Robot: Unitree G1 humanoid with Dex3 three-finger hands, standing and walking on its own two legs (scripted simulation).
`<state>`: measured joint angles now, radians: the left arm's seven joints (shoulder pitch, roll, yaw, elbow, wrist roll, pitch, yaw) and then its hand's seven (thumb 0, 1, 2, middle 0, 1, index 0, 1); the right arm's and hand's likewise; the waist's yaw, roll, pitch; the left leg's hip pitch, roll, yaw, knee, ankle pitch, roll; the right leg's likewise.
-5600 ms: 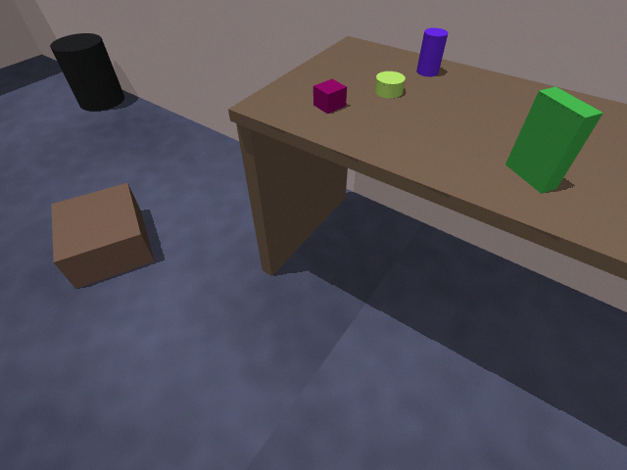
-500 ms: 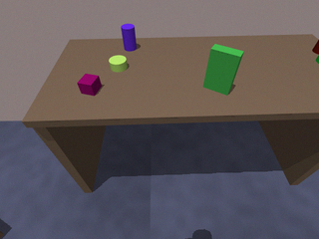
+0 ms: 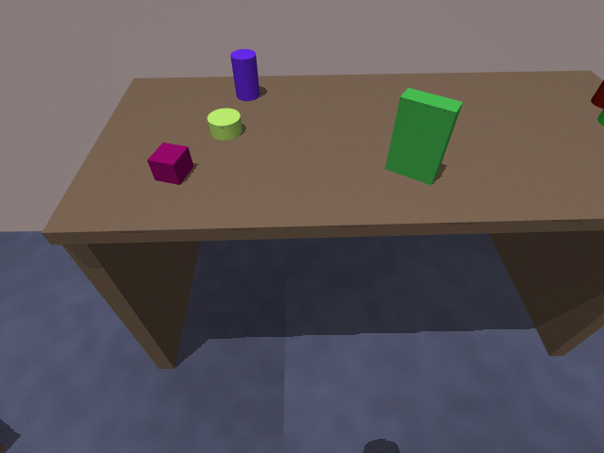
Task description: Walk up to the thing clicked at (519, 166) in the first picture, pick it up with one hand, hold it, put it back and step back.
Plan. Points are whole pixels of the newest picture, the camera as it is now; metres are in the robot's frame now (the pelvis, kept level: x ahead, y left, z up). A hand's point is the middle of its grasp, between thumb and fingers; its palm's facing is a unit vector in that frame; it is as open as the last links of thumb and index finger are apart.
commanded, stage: stand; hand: right
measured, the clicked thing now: (420, 138) +0.68 -0.22 +0.04
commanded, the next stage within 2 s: walk up in 0.82 s
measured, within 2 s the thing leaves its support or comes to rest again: neither
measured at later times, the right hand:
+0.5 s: hand out of the picture +0.07 -0.25 -0.16, palm faces -0.01 +0.94 -0.34, open 7.4 cm
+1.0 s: hand out of the picture +0.06 -0.29 -0.16, palm faces +0.02 +0.94 -0.34, open 7.4 cm
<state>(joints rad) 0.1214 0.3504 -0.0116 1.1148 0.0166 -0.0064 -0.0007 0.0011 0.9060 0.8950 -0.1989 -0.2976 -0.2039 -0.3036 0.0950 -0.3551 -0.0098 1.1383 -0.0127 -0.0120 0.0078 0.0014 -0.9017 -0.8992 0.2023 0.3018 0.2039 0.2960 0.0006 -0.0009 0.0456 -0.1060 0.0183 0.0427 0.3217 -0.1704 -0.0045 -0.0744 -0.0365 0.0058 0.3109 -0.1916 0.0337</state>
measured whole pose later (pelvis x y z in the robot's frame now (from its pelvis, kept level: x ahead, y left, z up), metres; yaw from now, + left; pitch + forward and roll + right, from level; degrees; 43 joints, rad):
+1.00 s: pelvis +0.02 -0.02 -0.01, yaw -1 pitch -3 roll +1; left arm 0.20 0.40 0.06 1.04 0.04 0.00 -0.05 0.00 0.91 0.89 -0.20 -0.30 -0.20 -0.30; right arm 0.22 -0.37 -0.07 1.03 -0.04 -0.04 0.04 0.00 -0.90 -0.90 0.21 0.30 0.21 0.30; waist -0.01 -0.02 0.06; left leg -0.09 0.02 0.06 0.37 -0.24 0.03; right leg -0.29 -0.05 0.00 0.70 -0.46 -0.03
